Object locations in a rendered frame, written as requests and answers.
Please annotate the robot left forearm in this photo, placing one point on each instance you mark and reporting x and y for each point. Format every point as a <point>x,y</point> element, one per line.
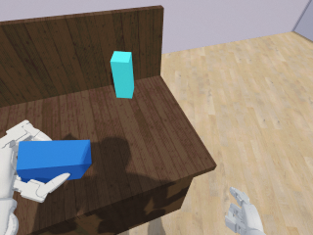
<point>9,224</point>

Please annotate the left robot hand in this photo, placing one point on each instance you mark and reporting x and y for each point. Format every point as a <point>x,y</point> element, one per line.
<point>9,182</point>

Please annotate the table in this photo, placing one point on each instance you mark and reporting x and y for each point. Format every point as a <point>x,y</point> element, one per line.
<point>56,73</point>

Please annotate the right robot hand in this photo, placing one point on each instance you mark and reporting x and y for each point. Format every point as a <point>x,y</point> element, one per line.
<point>241,220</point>

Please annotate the sponge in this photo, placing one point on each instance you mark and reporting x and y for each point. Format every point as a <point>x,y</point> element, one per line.
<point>44,160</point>

